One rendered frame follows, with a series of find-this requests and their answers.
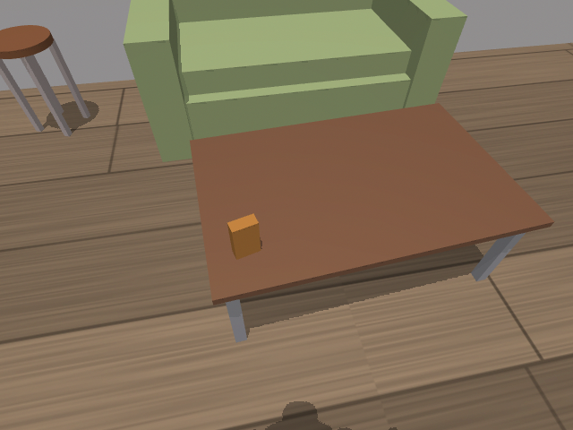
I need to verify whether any coffee table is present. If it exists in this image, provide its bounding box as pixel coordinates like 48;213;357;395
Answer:
190;103;555;342

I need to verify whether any carton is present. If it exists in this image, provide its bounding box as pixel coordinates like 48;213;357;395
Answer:
227;214;261;260

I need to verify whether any stool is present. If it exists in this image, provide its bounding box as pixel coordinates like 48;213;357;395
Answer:
0;25;90;136

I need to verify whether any sofa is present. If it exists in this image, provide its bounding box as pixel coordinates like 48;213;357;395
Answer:
123;0;467;162

